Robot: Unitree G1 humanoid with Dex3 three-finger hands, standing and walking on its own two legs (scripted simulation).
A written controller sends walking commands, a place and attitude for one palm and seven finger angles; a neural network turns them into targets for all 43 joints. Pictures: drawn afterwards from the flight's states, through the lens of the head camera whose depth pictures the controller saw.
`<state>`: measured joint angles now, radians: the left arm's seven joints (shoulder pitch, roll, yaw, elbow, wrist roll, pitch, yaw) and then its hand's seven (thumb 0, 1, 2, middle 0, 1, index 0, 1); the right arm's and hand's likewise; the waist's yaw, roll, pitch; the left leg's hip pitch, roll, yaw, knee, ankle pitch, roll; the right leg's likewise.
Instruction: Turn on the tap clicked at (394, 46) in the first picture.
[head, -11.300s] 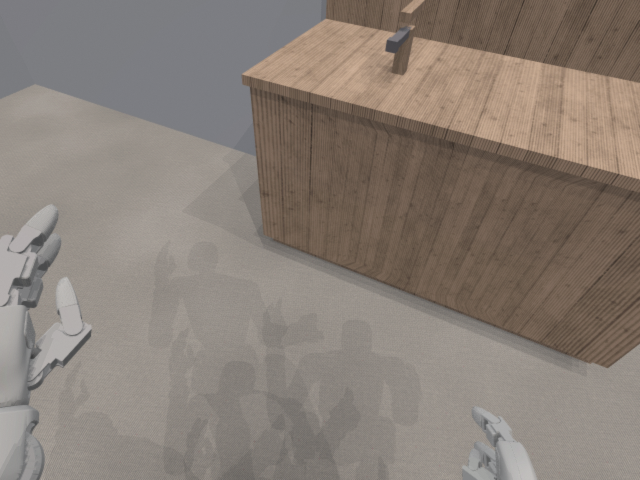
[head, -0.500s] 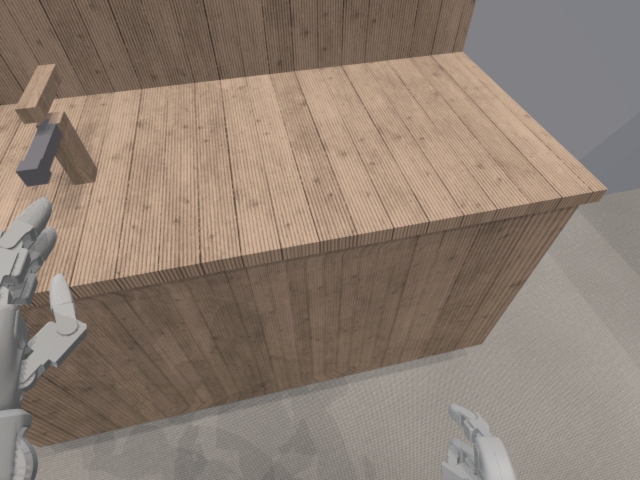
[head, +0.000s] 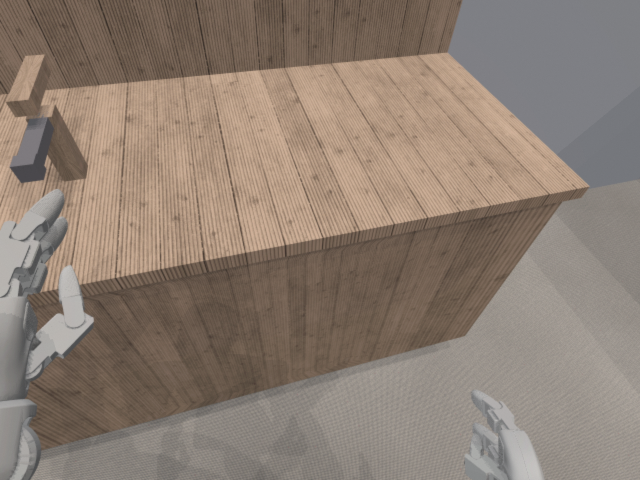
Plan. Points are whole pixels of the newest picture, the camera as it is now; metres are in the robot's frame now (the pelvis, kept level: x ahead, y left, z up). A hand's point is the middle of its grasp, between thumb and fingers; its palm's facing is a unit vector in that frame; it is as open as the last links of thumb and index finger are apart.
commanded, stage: come to a stop and stand still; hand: left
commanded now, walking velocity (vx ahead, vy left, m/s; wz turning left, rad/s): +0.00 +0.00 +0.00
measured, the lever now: (28, 168) +0.46 +0.43 +0.11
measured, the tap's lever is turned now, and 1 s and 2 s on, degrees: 0 0 0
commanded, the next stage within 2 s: look again from close up in 0.68 s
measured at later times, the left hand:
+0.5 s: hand (78, 276) +0.27 +0.26 +0.16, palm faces +0.38 -0.84 -0.38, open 7.5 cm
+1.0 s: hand (65, 299) +0.24 +0.25 +0.16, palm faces +0.43 -0.83 -0.35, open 7.5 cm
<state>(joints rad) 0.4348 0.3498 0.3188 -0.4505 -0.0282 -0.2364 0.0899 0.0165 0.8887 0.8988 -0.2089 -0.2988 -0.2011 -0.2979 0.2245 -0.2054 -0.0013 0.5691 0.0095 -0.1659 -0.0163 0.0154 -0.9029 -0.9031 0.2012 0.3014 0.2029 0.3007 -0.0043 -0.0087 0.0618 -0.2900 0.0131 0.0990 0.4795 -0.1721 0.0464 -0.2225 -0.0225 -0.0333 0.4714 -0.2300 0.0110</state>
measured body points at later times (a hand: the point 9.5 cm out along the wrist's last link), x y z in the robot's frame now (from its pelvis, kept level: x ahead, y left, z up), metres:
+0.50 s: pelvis +0.04 +0.00 +0.01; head +0.07 +0.03 +0.45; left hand +0.24 +0.30 +0.18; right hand +0.24 -0.21 -0.06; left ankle +0.06 +0.09 -0.74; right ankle +0.02 -0.13 -0.74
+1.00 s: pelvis +0.03 +0.00 +0.01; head +0.04 +0.01 +0.46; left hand +0.21 +0.30 +0.18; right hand +0.21 -0.22 -0.07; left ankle +0.06 +0.09 -0.74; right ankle +0.02 -0.13 -0.74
